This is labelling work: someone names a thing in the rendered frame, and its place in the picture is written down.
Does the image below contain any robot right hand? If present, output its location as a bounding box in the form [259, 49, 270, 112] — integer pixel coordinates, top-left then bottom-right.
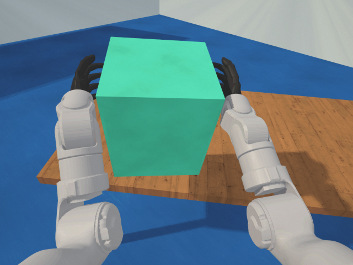
[213, 57, 241, 98]

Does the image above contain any left robot forearm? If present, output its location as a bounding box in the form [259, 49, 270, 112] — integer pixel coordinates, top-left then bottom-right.
[55, 89, 110, 246]

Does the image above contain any right robot forearm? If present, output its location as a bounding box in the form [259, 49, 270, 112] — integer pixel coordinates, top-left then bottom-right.
[220, 94, 314, 230]

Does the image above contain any carton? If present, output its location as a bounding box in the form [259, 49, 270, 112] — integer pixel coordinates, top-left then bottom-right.
[96, 37, 225, 177]

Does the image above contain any robot left hand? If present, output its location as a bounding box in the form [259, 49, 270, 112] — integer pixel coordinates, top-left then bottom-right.
[70, 55, 104, 100]

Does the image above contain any robot left upper arm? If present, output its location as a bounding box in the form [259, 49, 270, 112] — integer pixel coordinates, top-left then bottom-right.
[18, 202, 123, 265]

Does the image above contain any table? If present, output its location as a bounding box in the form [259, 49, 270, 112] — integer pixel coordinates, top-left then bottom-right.
[36, 91, 353, 218]

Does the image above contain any robot right upper arm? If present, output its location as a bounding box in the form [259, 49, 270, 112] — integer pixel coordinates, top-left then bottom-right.
[247, 193, 353, 265]

